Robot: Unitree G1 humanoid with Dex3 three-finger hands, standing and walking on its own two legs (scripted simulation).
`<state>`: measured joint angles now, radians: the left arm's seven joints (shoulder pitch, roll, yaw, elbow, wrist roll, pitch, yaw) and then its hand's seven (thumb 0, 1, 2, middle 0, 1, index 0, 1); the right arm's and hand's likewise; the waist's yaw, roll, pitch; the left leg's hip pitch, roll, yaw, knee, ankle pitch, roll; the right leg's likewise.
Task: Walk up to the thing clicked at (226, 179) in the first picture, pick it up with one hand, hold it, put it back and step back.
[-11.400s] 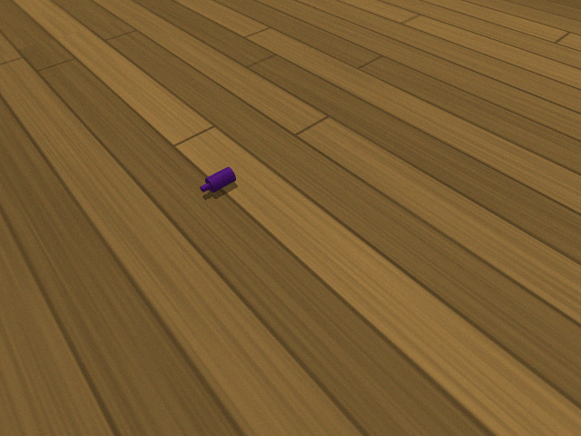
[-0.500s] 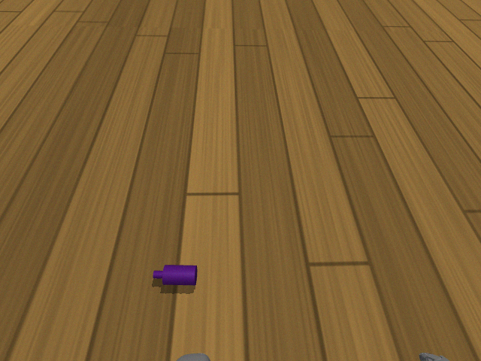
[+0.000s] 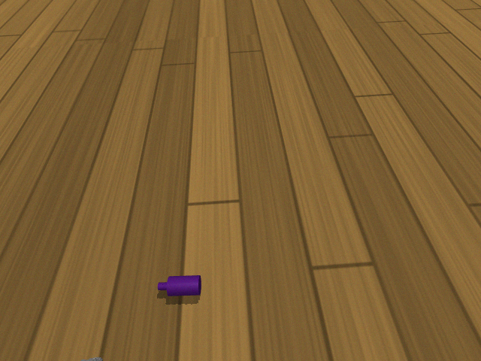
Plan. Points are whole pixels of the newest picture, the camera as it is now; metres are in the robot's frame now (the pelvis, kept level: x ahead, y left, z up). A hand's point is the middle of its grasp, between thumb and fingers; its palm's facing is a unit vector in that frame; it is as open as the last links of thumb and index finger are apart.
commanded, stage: walk up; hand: left
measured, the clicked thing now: (179, 285) +0.51 +0.29 -0.73
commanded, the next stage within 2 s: stand in 0.32 s
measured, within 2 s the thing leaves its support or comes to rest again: neither
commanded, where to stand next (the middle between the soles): +0.13 +0.02 m, yaw +2 degrees
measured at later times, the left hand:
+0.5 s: hand out of the picture +0.08 +0.26 -0.15, palm faces -0.01 -0.94 -0.34, open 7.4 cm
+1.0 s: hand out of the picture +0.10 +0.25 -0.15, palm faces -0.01 -0.94 -0.33, open 7.4 cm
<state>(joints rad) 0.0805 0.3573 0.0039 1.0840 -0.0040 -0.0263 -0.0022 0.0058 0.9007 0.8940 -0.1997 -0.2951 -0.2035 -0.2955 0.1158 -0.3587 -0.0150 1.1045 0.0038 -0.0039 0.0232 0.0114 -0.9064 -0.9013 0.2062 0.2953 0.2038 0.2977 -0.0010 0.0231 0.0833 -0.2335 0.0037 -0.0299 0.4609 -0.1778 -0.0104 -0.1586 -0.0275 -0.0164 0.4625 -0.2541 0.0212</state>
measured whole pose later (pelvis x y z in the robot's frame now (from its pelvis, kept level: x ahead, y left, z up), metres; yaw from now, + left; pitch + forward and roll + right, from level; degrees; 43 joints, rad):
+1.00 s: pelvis +0.02 -0.01 +0.01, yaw +0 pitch -1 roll +0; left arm 0.10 0.35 0.01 1.14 0.00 -0.01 -0.01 0.00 0.90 0.89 -0.20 -0.29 -0.20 -0.30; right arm 0.06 -0.34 0.00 1.15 -0.01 -0.01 0.01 0.01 -0.91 -0.90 0.21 0.30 0.20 0.30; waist 0.00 0.00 0.05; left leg -0.17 0.01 -0.03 0.33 -0.14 -0.02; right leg -0.08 -0.02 -0.02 0.32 -0.21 0.02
